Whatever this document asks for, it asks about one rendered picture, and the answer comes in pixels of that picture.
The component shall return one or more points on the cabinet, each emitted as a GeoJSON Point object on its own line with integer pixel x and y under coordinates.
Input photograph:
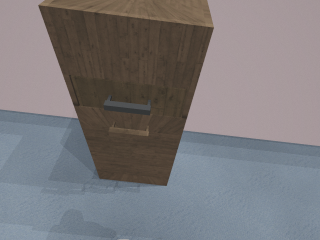
{"type": "Point", "coordinates": [154, 42]}

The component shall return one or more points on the drawer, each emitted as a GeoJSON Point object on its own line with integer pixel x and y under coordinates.
{"type": "Point", "coordinates": [166, 101]}

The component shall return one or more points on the handle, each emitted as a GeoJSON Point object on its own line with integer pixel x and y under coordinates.
{"type": "Point", "coordinates": [128, 133]}
{"type": "Point", "coordinates": [125, 107]}

